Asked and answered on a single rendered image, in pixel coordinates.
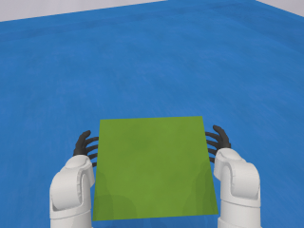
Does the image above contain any robot right hand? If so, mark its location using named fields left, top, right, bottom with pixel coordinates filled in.
left=205, top=125, right=232, bottom=163

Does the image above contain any robot right forearm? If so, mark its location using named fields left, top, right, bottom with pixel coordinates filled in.
left=213, top=148, right=262, bottom=228

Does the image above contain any robot left hand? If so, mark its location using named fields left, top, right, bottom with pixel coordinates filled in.
left=72, top=130, right=99, bottom=167

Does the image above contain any robot left forearm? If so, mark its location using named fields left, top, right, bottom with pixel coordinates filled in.
left=49, top=155, right=95, bottom=228

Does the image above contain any carton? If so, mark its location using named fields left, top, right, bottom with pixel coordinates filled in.
left=92, top=116, right=219, bottom=221

